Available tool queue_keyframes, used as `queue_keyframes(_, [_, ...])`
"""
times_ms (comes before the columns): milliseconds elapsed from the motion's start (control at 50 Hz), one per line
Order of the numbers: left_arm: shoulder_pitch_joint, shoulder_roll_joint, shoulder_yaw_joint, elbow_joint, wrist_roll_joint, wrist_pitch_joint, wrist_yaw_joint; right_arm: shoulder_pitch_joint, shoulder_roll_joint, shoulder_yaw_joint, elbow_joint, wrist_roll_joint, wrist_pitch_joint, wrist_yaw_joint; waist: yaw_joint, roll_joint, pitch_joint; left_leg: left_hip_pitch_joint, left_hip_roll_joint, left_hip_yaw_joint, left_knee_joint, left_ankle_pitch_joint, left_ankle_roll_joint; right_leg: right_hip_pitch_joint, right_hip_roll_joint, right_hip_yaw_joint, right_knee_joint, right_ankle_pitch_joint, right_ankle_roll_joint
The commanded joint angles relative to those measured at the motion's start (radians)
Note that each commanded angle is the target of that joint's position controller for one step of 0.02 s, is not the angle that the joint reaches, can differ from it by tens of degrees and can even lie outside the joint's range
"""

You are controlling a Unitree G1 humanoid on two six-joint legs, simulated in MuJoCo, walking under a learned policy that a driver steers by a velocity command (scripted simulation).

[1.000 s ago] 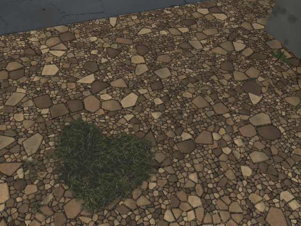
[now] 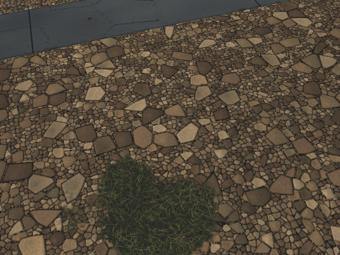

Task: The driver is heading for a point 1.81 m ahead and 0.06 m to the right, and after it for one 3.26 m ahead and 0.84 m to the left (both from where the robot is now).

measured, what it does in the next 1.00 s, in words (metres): steps on the spot: left foot, then right foot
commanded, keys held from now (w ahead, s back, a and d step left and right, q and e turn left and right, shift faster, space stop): q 0.22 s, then no key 0.02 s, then e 0.64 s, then w+e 0.12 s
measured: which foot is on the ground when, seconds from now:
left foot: up 0.00-0.14, down 0.16-0.60, up 0.62-0.84, down 0.86-1.00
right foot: down 0.00-0.16, up 0.18-0.52, down 0.54-0.86, up 0.88-1.00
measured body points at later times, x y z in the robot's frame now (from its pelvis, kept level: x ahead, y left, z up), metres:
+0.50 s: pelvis +0.00 +0.06 +0.00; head +0.02 +0.07 +0.45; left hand +0.07 +0.34 -0.12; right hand +0.22 -0.15 -0.08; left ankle +0.01 +0.14 -0.74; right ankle +0.02 -0.09 -0.72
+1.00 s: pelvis -0.01 +0.09 +0.01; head +0.02 +0.11 +0.45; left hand +0.19 +0.36 -0.10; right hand +0.08 -0.20 -0.08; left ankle +0.00 +0.18 -0.74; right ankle -0.04 -0.06 -0.66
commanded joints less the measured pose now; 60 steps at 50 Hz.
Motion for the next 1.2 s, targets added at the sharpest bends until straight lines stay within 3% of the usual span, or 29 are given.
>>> queue_keyframes(20, [-0.052, 0.174, 0.047, -0.066, -0.001, 0.005, 0.011, -0.035, -0.019, 0.004, -0.091, 0.006, -0.008, 0.019, 0.011, -0.172, -0.101, -0.025, 0.047, 0.043, -0.121, 0.050, -0.012, 0.161, -0.239, 0.125, -0.100, 0.629, -0.211])
queue_keyframes(80, [-0.028, 0.204, 0.057, -0.052, -0.017, 0.010, 0.005, -0.037, -0.053, -0.007, -0.103, 0.011, -0.003, 0.035, 0.018, -0.206, -0.124, 0.091, 0.036, 0.085, -0.310, 0.109, 0.017, 0.159, -0.264, 0.099, -0.076, 0.559, -0.192])
queue_keyframes(120, [-0.039, 0.202, 0.055, -0.047, -0.038, 0.002, -0.001, 0.028, -0.068, -0.022, -0.084, 0.004, 0.003, 0.035, -0.025, -0.178, -0.131, 0.227, 0.000, 0.125, -0.510, 0.267, 0.062, 0.109, -0.253, 0.057, 0.005, 0.457, -0.141])
queue_keyframes(140, [0.011, 0.169, 0.047, -0.025, -0.035, -0.007, -0.008, 0.064, -0.097, -0.036, -0.075, -0.001, 0.003, 0.024, -0.034, -0.112, -0.138, 0.351, -0.011, 0.092, -0.600, 0.382, 0.097, 0.029, -0.213, 0.002, 0.106, 0.334, -0.080])
queue_keyframes(160, [0.034, 0.118, 0.032, -0.036, 0.008, -0.011, -0.014, 0.098, -0.201, -0.065, -0.090, -0.001, -0.001, 0.007, -0.026, 0.127, -0.144, 0.531, 0.174, -0.183, -0.638, 0.721, 0.174, -0.209, -0.118, -0.085, 0.366, -0.007, 0.018])
queue_keyframes(180, [-0.053, 0.090, 0.016, -0.100, 0.032, -0.016, -0.007, 0.106, -0.278, -0.069, -0.119, -0.042, -0.018, 0.010, -0.051, 0.309, -0.170, 0.518, 0.423, -0.551, -0.663, 0.898, 0.409, -0.434, 0.027, 0.003, 0.600, -0.430, 0.073])
queue_keyframes(200, [-0.101, 0.148, 0.034, -0.097, 0.012, -0.013, -0.002, 0.125, -0.216, -0.054, -0.110, -0.055, -0.041, 0.020, -0.101, 0.164, -0.215, 0.492, 0.414, -0.514, -0.682, 0.817, 0.451, -0.435, 0.009, 0.130, 0.744, -0.419, 0.074])
queue_keyframes(220, [-0.093, 0.154, 0.037, -0.091, -0.005, -0.009, 0.000, 0.077, -0.188, -0.040, -0.096, -0.047, -0.054, 0.019, -0.062, 0.134, -0.160, 0.443, 0.351, -0.411, -0.678, 0.736, 0.393, -0.443, -0.008, 0.145, 0.762, -0.329, 0.062])
queue_keyframes(260, [-0.038, 0.163, 0.044, -0.043, 0.005, 0.002, 0.013, -0.031, -0.125, -0.019, -0.097, -0.014, -0.051, 0.005, -0.011, 0.078, -0.130, 0.385, 0.260, -0.280, -0.668, 0.652, 0.294, -0.412, -0.034, 0.138, 0.697, -0.174, 0.068])
queue_keyframes(300, [0.017, 0.137, 0.037, -0.009, 0.001, 0.008, 0.006, -0.060, -0.076, 0.007, -0.092, -0.026, -0.051, -0.004, 0.015, 0.091, -0.163, 0.325, 0.219, -0.192, -0.671, 0.721, 0.281, -0.293, -0.019, 0.108, 0.697, -0.086, 0.087])
queue_keyframes(360, [0.020, 0.071, 0.007, 0.008, -0.008, 0.014, -0.002, -0.066, -0.005, 0.033, -0.058, -0.042, -0.060, -0.007, 0.006, 0.101, -0.154, 0.310, 0.185, -0.119, -0.691, 0.585, 0.262, -0.182, -0.046, 0.107, 0.451, -0.030, 0.097])
queue_keyframes(400, [-0.013, 0.064, -0.004, -0.002, -0.006, 0.015, -0.009, -0.046, -0.017, 0.030, -0.029, -0.051, -0.061, -0.006, -0.026, 0.125, -0.120, 0.289, 0.196, -0.127, -0.715, 0.444, 0.271, -0.110, -0.051, 0.098, 0.312, -0.044, 0.091])
queue_keyframes(440, [-0.025, 0.106, 0.004, -0.014, -0.012, 0.015, -0.012, -0.037, -0.055, 0.020, -0.007, -0.054, -0.057, -0.001, -0.041, 0.131, -0.076, 0.270, 0.221, -0.166, -0.726, 0.328, 0.289, -0.089, -0.038, 0.080, 0.251, -0.088, 0.079])
queue_keyframes(520, [0.018, 0.119, 0.007, -0.017, -0.014, 0.006, -0.014, -0.058, -0.091, 0.006, 0.013, -0.022, -0.044, -0.010, -0.011, 0.089, -0.036, 0.294, 0.243, -0.189, -0.669, 0.365, 0.279, -0.071, -0.010, 0.046, 0.082, -0.009, 0.034])
queue_keyframes(560, [0.027, 0.155, 0.012, -0.031, -0.002, 0.001, -0.015, -0.020, -0.082, 0.001, 0.026, -0.022, -0.046, -0.019, -0.015, 0.016, -0.058, 0.302, 0.192, -0.130, -0.582, 0.389, 0.209, -0.020, -0.050, 0.122, 0.006, 0.277, -0.009])
queue_keyframes(580, [0.025, 0.214, 0.029, -0.029, -0.010, 0.000, -0.012, 0.001, -0.065, 0.001, 0.006, -0.041, -0.051, -0.021, -0.059, -0.120, -0.081, 0.275, 0.098, -0.034, -0.513, 0.345, 0.159, -0.005, -0.103, 0.209, 0.027, 0.424, -0.056])
queue_keyframes(600, [0.042, 0.207, 0.036, -0.028, -0.022, 0.001, -0.011, -0.046, -0.045, 0.003, -0.006, -0.049, -0.051, -0.027, -0.031, -0.199, -0.095, 0.257, 0.015, 0.072, -0.418, 0.289, 0.102, -0.022, -0.150, 0.315, -0.038, 0.353, -0.123])
queue_keyframes(660, [0.052, 0.185, 0.030, -0.050, 0.004, -0.013, -0.005, -0.131, -0.001, 0.002, -0.036, -0.030, -0.040, -0.028, 0.023, -0.277, -0.070, 0.045, -0.058, 0.022, -0.173, -0.081, 0.070, 0.075, -0.272, 0.540, -0.144, 0.390, -0.257])
queue_keyframes(680, [0.064, 0.199, 0.036, -0.051, 0.005, -0.024, -0.005, -0.123, -0.014, -0.005, -0.039, -0.023, -0.039, -0.023, 0.028, -0.240, -0.077, -0.011, -0.044, -0.021, -0.070, -0.162, 0.066, 0.115, -0.288, 0.552, -0.139, 0.448, -0.275])
queue_keyframes(720, [0.019, 0.212, 0.046, -0.056, -0.020, -0.024, 0.000, -0.091, -0.014, -0.008, -0.032, -0.018, -0.042, -0.017, -0.006, -0.159, -0.091, -0.027, -0.005, -0.043, -0.142, -0.106, 0.050, 0.150, -0.238, 0.480, -0.099, 0.477, -0.218])
queue_keyframes(800, [-0.033, 0.208, 0.056, -0.080, -0.034, 0.034, 0.008, -0.029, 0.008, -0.004, -0.007, -0.004, -0.059, 0.009, -0.011, -0.194, -0.142, 0.173, -0.046, 0.019, -0.407, 0.102, 0.019, 0.085, -0.155, 0.437, -0.061, 0.461, -0.165])
queue_keyframes(840, [-0.060, 0.182, 0.049, -0.098, -0.048, 0.042, 0.007, 0.051, -0.010, -0.019, 0.022, -0.009, -0.059, 0.013, -0.048, -0.177, -0.147, 0.332, -0.048, 0.041, -0.646, 0.290, 0.038, -0.001, -0.102, 0.430, -0.022, 0.256, -0.107])
queue_keyframes(860, [-0.024, 0.135, 0.037, -0.099, -0.034, 0.039, 0.006, 0.073, -0.074, -0.037, 0.019, -0.020, -0.055, 0.004, -0.030, -0.049, -0.141, 0.443, 0.097, -0.095, -0.702, 0.313, 0.083, -0.135, -0.031, 0.368, 0.107, 0.030, -0.047])
queue_keyframes(880, [0.016, 0.086, 0.027, -0.113, -0.021, 0.030, 0.007, 0.043, -0.188, -0.058, -0.006, -0.045, -0.044, -0.001, 0.005, 0.262, -0.098, 0.450, 0.342, -0.405, -0.762, 0.425, 0.231, -0.361, 0.135, 0.215, 0.321, -0.307, 0.023])
queue_keyframes(900, [0.017, 0.168, 0.050, -0.116, -0.009, 0.015, 0.010, 0.055, -0.161, -0.049, -0.024, -0.075, -0.059, 0.003, -0.017, 0.228, -0.110, 0.377, 0.441, -0.527, -0.804, 0.294, 0.341, -0.383, 0.068, 0.243, 0.563, -0.364, 0.043])
queue_keyframes(920, [0.014, 0.211, 0.067, -0.099, -0.022, 0.013, 0.005, 0.017, -0.105, -0.030, -0.029, -0.066, -0.072, 0.001, -0.001, 0.125, -0.067, 0.354, 0.395, -0.453, -0.823, 0.083, 0.327, -0.416, 0.032, 0.253, 0.646, -0.266, 0.035])
queue_keyframes(960, [0.030, 0.192, 0.068, -0.068, -0.019, 0.018, 0.003, -0.027, -0.078, -0.021, -0.023, -0.024, -0.089, -0.015, 0.008, 0.103, -0.015, 0.395, 0.290, -0.316, -0.847, -0.069, 0.239, -0.494, 0.006, 0.220, 0.680, -0.110, 0.045])
queue_keyframes(1040, [-0.030, 0.135, 0.050, -0.094, -0.027, -0.004, -0.017, 0.084, -0.063, -0.015, 0.008, -0.031, -0.113, -0.033, -0.054, 0.082, -0.012, 0.484, 0.272, -0.184, -0.890, 0.017, 0.230, -0.556, -0.015, 0.176, 0.686, 0.043, 0.066])
queue_keyframes(1200, [-0.080, 0.069, 0.023, -0.129, -0.023, -0.031, -0.039, 0.164, -0.094, -0.032, 0.077, -0.019, -0.129, -0.009, -0.079, 0.073, 0.034, 0.533, 0.316, -0.048, -0.943, 0.160, 0.265, -0.551, -0.047, 0.158, 0.409, 0.119, 0.066])
Next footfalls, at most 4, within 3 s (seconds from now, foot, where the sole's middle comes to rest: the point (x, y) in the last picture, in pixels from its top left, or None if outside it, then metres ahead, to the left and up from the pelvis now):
0.16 left None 0.04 0.15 -0.77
0.54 right None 0.05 -0.08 -0.77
0.86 left None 0.04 0.18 -0.77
1.42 right None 0.16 -0.14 -0.77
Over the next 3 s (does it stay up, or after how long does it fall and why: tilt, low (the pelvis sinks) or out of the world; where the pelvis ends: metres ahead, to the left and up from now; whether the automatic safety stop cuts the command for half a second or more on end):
stays up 0.95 -0.02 -0.01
